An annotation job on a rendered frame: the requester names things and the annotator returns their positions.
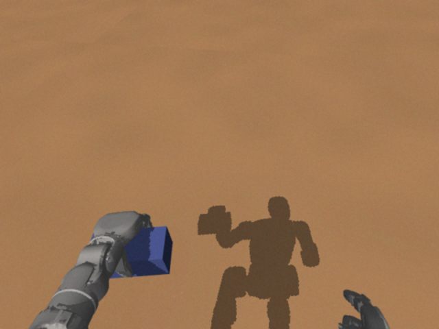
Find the carton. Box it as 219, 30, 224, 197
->
91, 226, 173, 278

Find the right robot hand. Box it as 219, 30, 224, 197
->
338, 290, 390, 329

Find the left robot arm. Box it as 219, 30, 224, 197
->
29, 234, 124, 329

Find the left robot hand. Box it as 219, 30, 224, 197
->
93, 211, 153, 278

